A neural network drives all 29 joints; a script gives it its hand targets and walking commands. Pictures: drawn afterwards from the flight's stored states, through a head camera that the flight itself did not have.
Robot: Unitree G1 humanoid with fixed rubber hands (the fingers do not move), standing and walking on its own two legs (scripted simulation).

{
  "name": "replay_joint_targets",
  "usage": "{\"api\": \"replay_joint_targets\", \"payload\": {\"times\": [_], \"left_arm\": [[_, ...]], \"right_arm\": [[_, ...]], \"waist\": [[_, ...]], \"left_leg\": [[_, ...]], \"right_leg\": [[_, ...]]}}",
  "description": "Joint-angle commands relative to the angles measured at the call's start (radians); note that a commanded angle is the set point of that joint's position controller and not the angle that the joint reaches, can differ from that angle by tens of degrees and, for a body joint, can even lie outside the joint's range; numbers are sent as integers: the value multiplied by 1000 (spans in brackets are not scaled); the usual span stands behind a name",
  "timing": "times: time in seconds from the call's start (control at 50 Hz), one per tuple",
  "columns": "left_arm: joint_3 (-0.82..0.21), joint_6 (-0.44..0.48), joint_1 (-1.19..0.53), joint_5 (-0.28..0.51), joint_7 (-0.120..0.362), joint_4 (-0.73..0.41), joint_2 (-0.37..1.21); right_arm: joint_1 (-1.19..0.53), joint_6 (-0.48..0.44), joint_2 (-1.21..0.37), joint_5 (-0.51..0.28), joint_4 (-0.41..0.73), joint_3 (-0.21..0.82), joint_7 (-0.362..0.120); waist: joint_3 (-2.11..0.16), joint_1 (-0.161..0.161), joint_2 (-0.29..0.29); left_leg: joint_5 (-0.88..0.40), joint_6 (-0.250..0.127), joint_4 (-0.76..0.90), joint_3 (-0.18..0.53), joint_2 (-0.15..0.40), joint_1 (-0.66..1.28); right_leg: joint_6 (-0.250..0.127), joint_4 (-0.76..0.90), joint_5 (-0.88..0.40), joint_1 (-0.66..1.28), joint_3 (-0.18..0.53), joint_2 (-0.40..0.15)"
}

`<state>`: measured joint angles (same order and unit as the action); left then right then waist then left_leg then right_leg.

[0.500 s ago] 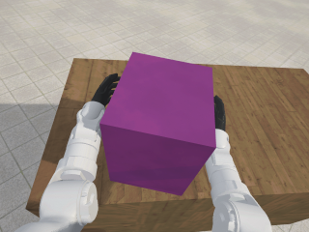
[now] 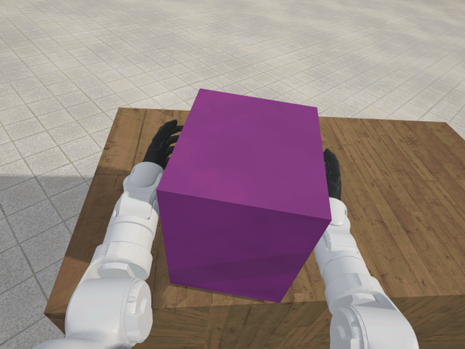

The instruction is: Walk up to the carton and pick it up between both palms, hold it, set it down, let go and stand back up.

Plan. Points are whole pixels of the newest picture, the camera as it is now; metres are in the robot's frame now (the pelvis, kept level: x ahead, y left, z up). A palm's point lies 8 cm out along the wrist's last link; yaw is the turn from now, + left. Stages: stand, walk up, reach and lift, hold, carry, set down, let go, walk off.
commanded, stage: reach and lift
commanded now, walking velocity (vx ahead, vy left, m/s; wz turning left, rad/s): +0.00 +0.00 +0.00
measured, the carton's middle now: (240, 198) +0.37 -0.03 +0.07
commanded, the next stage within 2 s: none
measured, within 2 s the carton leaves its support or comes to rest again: neither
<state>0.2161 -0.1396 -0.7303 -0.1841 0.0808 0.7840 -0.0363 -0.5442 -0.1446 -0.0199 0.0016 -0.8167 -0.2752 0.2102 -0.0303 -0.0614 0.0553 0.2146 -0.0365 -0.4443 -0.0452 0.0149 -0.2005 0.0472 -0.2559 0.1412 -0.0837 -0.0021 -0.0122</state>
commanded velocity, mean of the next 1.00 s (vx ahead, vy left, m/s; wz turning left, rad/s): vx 0.00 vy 0.00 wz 0.00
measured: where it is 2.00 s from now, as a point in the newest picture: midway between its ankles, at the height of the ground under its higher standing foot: outside the picture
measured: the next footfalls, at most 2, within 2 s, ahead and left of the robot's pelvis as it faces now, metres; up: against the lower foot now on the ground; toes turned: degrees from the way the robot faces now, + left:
none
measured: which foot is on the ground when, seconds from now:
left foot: down 0.00-1.00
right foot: down 0.00-1.00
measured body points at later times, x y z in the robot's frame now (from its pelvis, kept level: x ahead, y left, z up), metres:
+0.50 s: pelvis -0.01 -0.01 +0.00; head -0.04 +0.03 +0.45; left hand +0.41 +0.12 +0.17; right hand +0.38 -0.19 +0.15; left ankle +0.02 +0.08 -0.75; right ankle +0.00 -0.16 -0.75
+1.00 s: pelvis -0.01 -0.01 +0.00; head -0.06 +0.03 +0.44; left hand +0.39 +0.13 +0.21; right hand +0.38 -0.18 +0.20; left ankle +0.02 +0.08 -0.75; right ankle +0.00 -0.16 -0.75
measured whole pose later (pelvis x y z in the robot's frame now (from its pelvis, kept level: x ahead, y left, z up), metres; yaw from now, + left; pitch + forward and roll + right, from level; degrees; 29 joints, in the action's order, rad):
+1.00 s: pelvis -0.01 -0.01 +0.00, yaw +0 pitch -4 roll -2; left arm 0.22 -0.57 -0.79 -0.20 -0.04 0.47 -0.04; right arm -0.80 0.18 0.13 -0.22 -0.81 -0.09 0.18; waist -0.05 -0.06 0.06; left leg 0.20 -0.03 -0.44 -0.04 0.02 -0.17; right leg 0.05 -0.31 0.16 -0.08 0.00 -0.01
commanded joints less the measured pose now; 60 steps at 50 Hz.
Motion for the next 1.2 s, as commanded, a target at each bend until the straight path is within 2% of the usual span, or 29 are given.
{"api": "replay_joint_targets", "payload": {"times": [0.0,0.06,0.14,0.16,0.18,0.28,0.36,0.42,0.44,0.48,0.5,0.54,0.56,0.6,0.66,0.68,0.74,0.76,0.78,0.86,0.88,0.92,0.96,1.02,1.06,1.08,1.14,1.16,1.18], "left_arm": [[-436,-52,-607,59,44,-243,664],[-466,-78,-661,93,34,-279,681],[-420,-109,-715,81,31,-299,659],[-379,-118,-684,55,29,-287,642],[-363,-131,-664,53,38,-240,636],[-302,-191,-624,16,41,-243,617],[-350,-206,-684,56,45,-347,639],[-405,-214,-666,88,19,-393,682],[-454,-200,-679,110,5,-508,697],[-449,-223,-632,92,-11,-425,704],[-436,-239,-635,83,-7,-368,692],[-369,-278,-566,46,5,-312,648],[-335,-302,-567,24,11,-311,638],[-307,-330,-579,-11,14,-359,634],[-366,-326,-656,57,-12,-503,646],[-405,-330,-698,74,-24,-563,665],[-427,-352,-630,80,-24,-502,687],[-406,-360,-590,68,-24,-512,675],[-408,-362,-642,88,-25,-498,673],[-402,-387,-682,68,-33,-524,682],[-396,-395,-654,66,-34,-497,677],[-426,-389,-712,97,-50,-594,691],[-415,-413,-742,94,-50,-565,668],[-410,-431,-716,91,-58,-561,663],[-434,-451,-716,88,-53,-584,676],[-395,-463,-699,66,-53,-538,674],[-365,-477,-715,58,-47,-565,661],[-374,-478,-733,80,-46,-569,657],[-423,-477,-782,102,-55,-625,676]], "right_arm": [[-828,22,-533,-38,300,449,-160],[-918,46,-524,-81,357,473,-167],[-900,87,-506,-80,268,411,-177],[-843,112,-521,-86,217,420,-185],[-898,108,-491,-68,224,392,-181],[-904,151,-476,-106,210,422,-186],[-982,153,-486,-162,340,469,-176],[-1067,154,-523,-208,415,553,-176],[-1036,147,-528,-224,446,577,-176],[-1012,168,-511,-255,427,579,-176],[-1037,173,-465,-235,392,518,-171],[-982,210,-453,-210,316,502,-172],[-989,224,-420,-196,277,459,-170],[-991,239,-397,-224,255,451,-172],[-980,257,-414,-264,265,505,-195],[-964,266,-418,-270,260,505,-197],[-1008,265,-417,-265,317,505,-196],[-1050,258,-445,-287,373,544,-192],[-1087,263,-407,-279,377,508,-192],[-1089,276,-386,-285,317,496,-203],[-1058,289,-375,-281,282,478,-201],[-1124,284,-413,-323,364,546,-206],[-1117,316,-384,-300,315,506,-207],[-1122,324,-391,-312,302,516,-207],[-1098,337,-361,-310,286,486,-210],[-1115,349,-367,-311,246,484,-214],[-1091,373,-359,-317,203,472,-216],[-1155,365,-376,-338,265,500,-212],[-1149,370,-382,-349,291,509,-215]], "waist": [[-400,-32,-69],[-439,-21,-97],[-405,-26,-107],[-356,4,-86],[-350,-25,-87],[-310,5,-66],[-388,-4,-76],[-500,31,-50],[-561,32,-95],[-515,36,-105],[-451,2,-109],[-351,23,-80],[-296,-5,-60],[-289,4,-88],[-404,25,-117],[-421,-4,-146],[-410,-3,-146],[-449,31,-112],[-452,-3,-105],[-424,9,-154],[-372,-13,-132],[-488,36,-125],[-419,1,-144],[-451,18,-139],[-444,-21,-152],[-384,10,-163],[-382,0,-130],[-446,22,-118],[-486,5,-161]], "left_leg": [[-358,90,115,35,5,368],[-345,94,102,53,9,364],[-305,96,121,53,11,366],[-287,86,135,36,12,365],[-242,80,135,37,6,353],[-273,67,137,34,3,351],[-392,73,102,32,-5,379],[-452,67,74,46,-2,447],[-534,93,53,50,0,482],[-535,95,44,63,3,479],[-463,100,63,71,8,458],[-339,72,108,51,-3,386],[-292,69,132,63,5,367],[-301,73,133,52,6,383],[-441,100,104,71,21,429],[-474,121,92,71,22,449],[-474,119,89,77,24,454],[-526,106,69,66,12,469],[-484,107,74,75,15,451],[-417,117,105,84,29,410],[-407,120,105,84,29,404],[-457,113,90,77,20,438],[-412,121,95,81,22,411],[-424,121,86,77,22,413],[-431,130,94,83,30,436],[-402,126,109,77,31,396],[-385,115,109,75,25,371],[-393,107,103,77,27,383],[-462,131,85,78,32,412]], "right_leg": [[-33,24,-75,-34,-115,59],[-39,18,-26,-60,-108,68],[-38,10,-3,-50,-101,69],[-35,16,15,-54,-96,67],[-35,21,39,-64,-95,63],[-35,23,12,-15,-90,67],[-28,3,-81,8,-85,75],[-31,-1,-109,-1,-87,84],[-35,-6,-145,5,-88,93],[-41,3,-111,-37,-84,97],[-47,6,-54,-58,-97,97],[-44,26,-9,-32,-84,84],[-48,25,12,-31,-95,85],[-46,22,16,-29,-90,80],[-54,8,-32,-19,-91,97],[-54,2,-38,-28,-90,102],[-56,10,-51,-51,-90,98],[-49,12,-74,-14,-88,100],[-48,17,-52,-41,-83,100],[-63,2,-26,-33,-88,100],[-62,5,-20,-47,-89,99],[-58,3,-44,-27,-85,101],[-53,4,1,-62,-84,101],[-59,3,-18,-42,-85,100],[-58,5,-46,-46,-81,99],[-58,6,-21,-50,-79,99],[-55,-1,-38,-16,-71,98],[-56,-3,-43,-9,-68,97],[-55,-13,-74,-13,-77,108]]}}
